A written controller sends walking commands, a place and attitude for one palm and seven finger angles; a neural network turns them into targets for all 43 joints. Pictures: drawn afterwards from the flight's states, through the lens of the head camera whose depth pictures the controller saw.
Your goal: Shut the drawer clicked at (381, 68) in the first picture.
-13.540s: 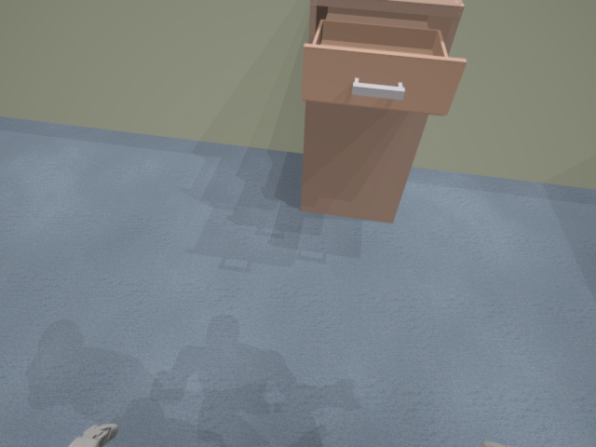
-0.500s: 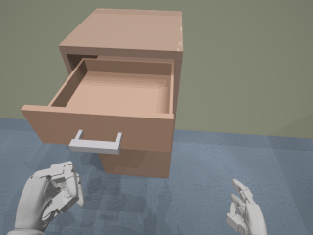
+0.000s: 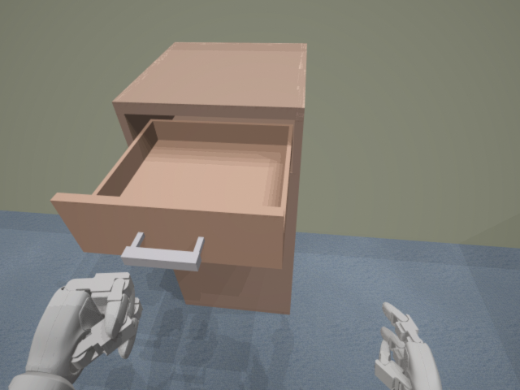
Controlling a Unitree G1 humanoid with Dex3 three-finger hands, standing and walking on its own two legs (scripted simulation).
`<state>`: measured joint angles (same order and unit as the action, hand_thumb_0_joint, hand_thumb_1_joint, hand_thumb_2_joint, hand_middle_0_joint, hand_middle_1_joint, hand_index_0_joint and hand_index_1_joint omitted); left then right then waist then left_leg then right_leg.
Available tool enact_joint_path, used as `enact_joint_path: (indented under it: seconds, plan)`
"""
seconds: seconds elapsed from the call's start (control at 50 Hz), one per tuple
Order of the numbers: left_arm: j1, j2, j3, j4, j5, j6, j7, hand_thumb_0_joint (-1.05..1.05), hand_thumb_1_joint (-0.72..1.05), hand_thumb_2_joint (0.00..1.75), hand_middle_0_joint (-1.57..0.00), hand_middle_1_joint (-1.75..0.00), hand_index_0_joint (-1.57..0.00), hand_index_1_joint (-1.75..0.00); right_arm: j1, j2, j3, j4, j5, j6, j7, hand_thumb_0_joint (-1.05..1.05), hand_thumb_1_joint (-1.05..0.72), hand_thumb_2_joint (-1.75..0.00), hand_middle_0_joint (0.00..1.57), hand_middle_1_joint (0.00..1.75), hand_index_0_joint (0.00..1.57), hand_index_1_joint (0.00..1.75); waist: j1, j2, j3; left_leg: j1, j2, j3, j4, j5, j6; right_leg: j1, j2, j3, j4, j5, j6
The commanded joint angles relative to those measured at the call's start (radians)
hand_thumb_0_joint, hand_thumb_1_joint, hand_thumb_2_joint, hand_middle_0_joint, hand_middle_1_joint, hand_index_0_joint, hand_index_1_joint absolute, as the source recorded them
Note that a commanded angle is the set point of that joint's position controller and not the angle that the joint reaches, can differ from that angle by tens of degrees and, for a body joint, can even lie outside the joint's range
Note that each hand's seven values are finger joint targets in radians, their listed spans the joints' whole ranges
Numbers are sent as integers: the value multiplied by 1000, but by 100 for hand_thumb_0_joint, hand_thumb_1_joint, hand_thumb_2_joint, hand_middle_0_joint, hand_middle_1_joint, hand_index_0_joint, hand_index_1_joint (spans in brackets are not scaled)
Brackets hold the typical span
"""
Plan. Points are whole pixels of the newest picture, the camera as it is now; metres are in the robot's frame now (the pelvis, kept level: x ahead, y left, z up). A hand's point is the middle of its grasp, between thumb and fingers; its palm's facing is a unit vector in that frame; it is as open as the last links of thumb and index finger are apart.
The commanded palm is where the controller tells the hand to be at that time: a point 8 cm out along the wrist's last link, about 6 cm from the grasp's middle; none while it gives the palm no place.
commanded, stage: raise the hand and make a fist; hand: left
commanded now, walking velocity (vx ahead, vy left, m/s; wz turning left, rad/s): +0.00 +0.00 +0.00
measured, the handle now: (165, 249) +0.32 +0.21 +0.06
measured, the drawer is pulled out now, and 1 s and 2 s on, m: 0.30 0.30 0.30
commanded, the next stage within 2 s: bring the fist close to the handle in 0.20 s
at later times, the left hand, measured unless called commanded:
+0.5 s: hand (126, 321) +0.16 +0.18 +0.13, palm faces +0.08 -0.99 -0.10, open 3.2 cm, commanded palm +0.12 +0.23 +0.14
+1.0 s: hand (155, 315) +0.19 +0.17 +0.09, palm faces +0.03 -1.00 -0.04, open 3.2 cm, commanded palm +0.16 +0.22 +0.09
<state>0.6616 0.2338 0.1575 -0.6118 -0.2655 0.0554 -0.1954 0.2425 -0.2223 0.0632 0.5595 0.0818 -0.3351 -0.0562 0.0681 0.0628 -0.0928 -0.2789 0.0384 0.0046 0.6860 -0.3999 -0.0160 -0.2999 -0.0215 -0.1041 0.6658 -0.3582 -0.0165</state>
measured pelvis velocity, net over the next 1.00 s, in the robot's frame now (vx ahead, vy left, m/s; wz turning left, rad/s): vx -0.01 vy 0.01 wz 0.00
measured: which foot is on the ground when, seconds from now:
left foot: down 0.00-1.00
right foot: down 0.00-1.00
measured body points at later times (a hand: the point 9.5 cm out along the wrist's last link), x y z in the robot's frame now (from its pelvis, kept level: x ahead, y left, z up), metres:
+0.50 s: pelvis -0.01 -0.02 +0.00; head -0.03 -0.04 +0.45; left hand +0.15 +0.23 +0.14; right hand +0.19 -0.24 -0.05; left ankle -0.02 +0.13 -0.72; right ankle +0.00 -0.11 -0.72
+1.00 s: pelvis -0.01 +0.01 -0.01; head +0.00 +0.00 +0.44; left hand +0.18 +0.22 +0.09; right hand +0.17 -0.21 -0.07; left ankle -0.02 +0.13 -0.72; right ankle +0.00 -0.11 -0.72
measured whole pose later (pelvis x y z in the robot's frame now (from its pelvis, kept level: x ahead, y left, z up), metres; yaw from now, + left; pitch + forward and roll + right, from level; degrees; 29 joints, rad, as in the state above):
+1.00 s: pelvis -0.01 +0.01 -0.01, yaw +0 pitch +3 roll -1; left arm 0.49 0.16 0.08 -0.29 -0.21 -0.18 -0.16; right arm 0.25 -0.23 0.03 0.61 0.03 -0.35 -0.04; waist 0.03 0.04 -0.04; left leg -0.40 0.02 0.01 0.75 -0.41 0.00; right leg -0.42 -0.04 -0.09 0.73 -0.36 -0.01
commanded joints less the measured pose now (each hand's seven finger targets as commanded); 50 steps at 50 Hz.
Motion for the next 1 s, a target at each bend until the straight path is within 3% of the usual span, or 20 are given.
enact_joint_path:
  seconds: [0.0, 0.04, 0.1, 0.14, 0.22, 0.24, 0.38, 0.42, 0.44, 0.56, 0.62, 0.68, 0.74, 0.9, 0.98]
  plan:
    - [-28, 132, 125, -225, -15, -95, 12, 0, 90, 90, -140, -160, -140, -160, -145, -83, -41, -178, -1, -85, -10, 0, -90, -90, 20, 30, 20, 30, 6, -32, -16, -9, -34, -9, -119, 235, 35, 35, 23, 14, -120, 225, 11]
    - [-32, 147, 148, -235, -25, -121, 16, 0, 90, 90, -140, -160, -140, -160, -152, -82, -41, -174, -1, -96, -9, 0, -90, -90, 20, 30, 20, 30, 10, 7, -27, 0, -37, -4, -109, 232, 33, 39, 23, 21, -124, 227, 10]
    - [-72, 136, 145, -173, -43, -148, 6, 0, 90, 90, -140, -160, -140, -160, -139, -88, -40, -157, 1, -108, -17, 0, -90, -90, 20, 30, 20, 30, -5, -26, 28, -19, -36, -2, -107, 189, 33, 12, 20, 38, -154, 164, 15]
    - [-96, 139, 151, -139, -52, -151, -5, 0, 90, 90, -140, -160, -140, -160, -149, -94, -40, -148, 3, -120, -23, 0, -90, -90, 20, 30, 20, 30, -7, -3, 46, -17, -36, -1, -102, 162, 34, 4, 16, 60, -181, 119, 16]
    - [-110, 168, 177, -60, -63, -128, -43, 0, 90, 90, -140, -160, -140, -160, -145, -103, -47, -140, 7, -132, -36, 0, -90, -90, 20, 30, 20, 30, -6, -88, 41, -23, -35, 0, -96, 159, 39, 7, 5, 108, -219, 78, 28]
    - [-122, 164, 175, -67, -66, -127, -48, 0, 90, 90, -140, -160, -140, -160, -157, -102, -44, -138, 6, -135, -36, 0, -90, -90, 20, 30, 20, 30, -6, -56, 49, -17, -37, -1, -99, 157, 38, 11, 2, 110, -226, 75, 27]
    - [-160, 153, 190, 9, -84, -153, -57, 0, 90, 90, -140, -160, -140, -160, -143, -107, -49, -115, -2, -158, -39, 0, -90, -90, 20, 30, 20, 30, -8, -78, 36, -22, -39, -3, -97, 167, 36, 5, -2, 113, -219, 81, 34]
    - [-185, 151, 180, 23, -76, -169, -53, 0, 90, 90, -140, -160, -140, -160, -136, -111, -51, -110, -5, -159, -38, 0, -90, -90, 20, 30, 20, 30, -11, -89, 34, -29, -41, 0, -96, 161, 36, -3, -3, 115, -217, 61, 35]
    - [-190, 165, 196, 24, -70, -179, -45, 0, 90, 90, -140, -160, -140, -160, -140, -112, -54, -104, -8, -160, -37, 0, -90, -90, 20, 30, 20, 30, -8, -56, 22, -27, -42, 2, -94, 166, 35, 8, -5, 117, -214, 64, 32]
    - [-206, 99, 99, 27, -33, -227, -40, 0, 90, 90, -140, -160, -140, -160, -115, -115, -63, -99, -21, -160, -21, 0, -90, -90, 20, 30, 20, 30, -26, -16, -10, -17, -45, 8, -93, 215, 38, 8, 0, 72, -156, 180, 25]
    - [-201, 81, 68, 37, -19, -240, -32, 0, 90, 90, -140, -160, -140, -160, -109, -118, -69, -102, -26, -155, -14, 0, -90, -90, 20, 30, 20, 30, -28, -35, -24, -29, -46, 5, -89, 229, 38, 6, 3, 51, -126, 215, 23]
    - [-155, 92, 99, 88, -5, -242, -7, 0, 90, 90, -140, -160, -140, -160, -108, -112, -78, -96, -31, -132, -11, 0, -90, -90, 20, 30, 20, 30, -18, -89, -22, -56, -43, 2, -96, 229, 35, 6, 6, 42, -114, 209, 20]
    - [-187, 93, 98, 92, 8, -250, 12, 0, 90, 90, -140, -160, -140, -160, -117, -113, -79, -101, -36, -104, -10, 0, -90, -90, 20, 30, 20, 30, -21, -70, -17, -75, -43, 4, -94, 211, 33, -8, 7, 39, -105, 179, 19]
    - [-251, 5, -43, 73, 32, -309, 22, 0, 90, 90, -140, -160, -140, -160, -79, -119, -78, -113, -46, -85, 6, 0, -90, -90, 20, 30, 20, 30, -58, -1, -64, -64, -36, -16, -64, 242, 28, -60, 12, 15, -40, 206, 10]
    - [-232, 17, -40, 145, 62, -313, 45, 0, 90, 90, -140, -160, -140, -160, -67, -123, -84, -115, -50, -59, 9, 0, -90, -90, 20, 30, 20, 30, -59, -55, -61, -104, -32, -23, -54, 221, 25, -85, 15, 11, -16, 176, 8]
